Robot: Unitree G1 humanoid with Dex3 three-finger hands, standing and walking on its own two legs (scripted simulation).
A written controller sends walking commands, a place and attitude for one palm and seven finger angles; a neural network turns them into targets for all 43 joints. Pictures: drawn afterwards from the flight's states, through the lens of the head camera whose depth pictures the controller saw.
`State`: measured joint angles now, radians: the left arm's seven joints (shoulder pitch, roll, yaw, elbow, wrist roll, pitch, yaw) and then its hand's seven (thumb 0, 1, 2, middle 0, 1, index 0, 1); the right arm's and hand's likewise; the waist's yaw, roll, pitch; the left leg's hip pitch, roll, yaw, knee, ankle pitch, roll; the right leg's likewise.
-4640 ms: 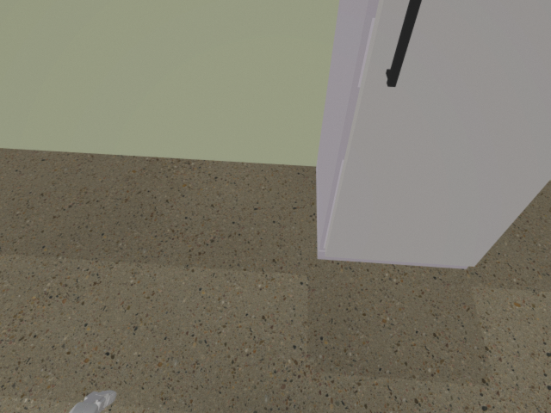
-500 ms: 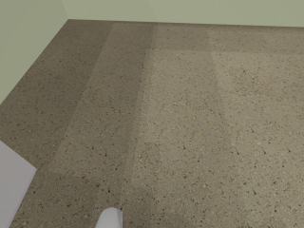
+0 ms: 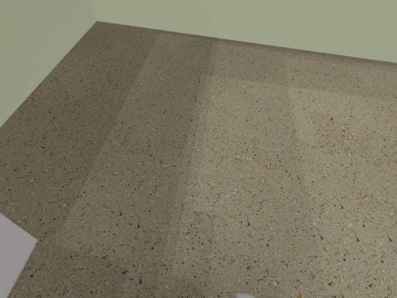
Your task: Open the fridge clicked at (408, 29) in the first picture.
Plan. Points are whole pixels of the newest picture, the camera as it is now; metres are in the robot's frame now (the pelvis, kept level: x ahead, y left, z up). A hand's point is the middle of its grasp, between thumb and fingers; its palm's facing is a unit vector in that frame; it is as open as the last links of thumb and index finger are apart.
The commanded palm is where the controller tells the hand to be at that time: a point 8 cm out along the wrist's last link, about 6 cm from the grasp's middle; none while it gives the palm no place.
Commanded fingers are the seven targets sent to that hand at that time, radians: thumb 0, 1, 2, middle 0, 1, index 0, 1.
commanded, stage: turn to face it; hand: left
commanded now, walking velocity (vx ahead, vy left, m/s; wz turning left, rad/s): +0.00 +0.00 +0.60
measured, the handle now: out of the picture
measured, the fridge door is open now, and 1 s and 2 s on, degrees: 0 0 0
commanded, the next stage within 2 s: none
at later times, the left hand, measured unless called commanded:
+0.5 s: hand out of the picture +0.08 +0.15 -0.13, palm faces +0.28 -0.91 -0.29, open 7.4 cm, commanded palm none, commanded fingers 0.00 0.90 0.90 -0.20 -0.30 -0.20 -0.30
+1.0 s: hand out of the picture -0.14 +0.16 -0.19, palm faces +0.62 -0.74 -0.25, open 7.4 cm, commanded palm none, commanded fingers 0.00 0.90 0.90 -0.20 -0.30 -0.20 -0.30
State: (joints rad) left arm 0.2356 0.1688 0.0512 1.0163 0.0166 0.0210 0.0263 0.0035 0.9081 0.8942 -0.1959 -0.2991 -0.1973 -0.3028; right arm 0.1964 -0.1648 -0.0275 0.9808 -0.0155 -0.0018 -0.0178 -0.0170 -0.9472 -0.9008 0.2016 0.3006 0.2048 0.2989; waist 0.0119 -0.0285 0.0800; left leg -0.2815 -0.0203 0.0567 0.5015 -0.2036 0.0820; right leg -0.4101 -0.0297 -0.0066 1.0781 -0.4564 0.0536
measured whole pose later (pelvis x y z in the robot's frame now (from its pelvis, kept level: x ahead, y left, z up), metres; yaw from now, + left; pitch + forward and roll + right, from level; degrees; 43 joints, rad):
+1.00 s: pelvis -0.02 -0.02 -0.01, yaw +36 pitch +1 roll -1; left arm 0.26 0.28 0.08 0.95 0.02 0.08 0.02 0.01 0.91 0.89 -0.20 -0.30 -0.20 -0.30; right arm 0.09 -0.23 -0.05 0.87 -0.02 0.02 0.02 0.00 -0.91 -0.90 0.20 0.30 0.20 0.30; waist 0.04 -0.06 0.12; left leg -0.31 0.00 0.08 0.62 -0.32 0.06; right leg -0.43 -0.13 -0.10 1.12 -0.51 0.09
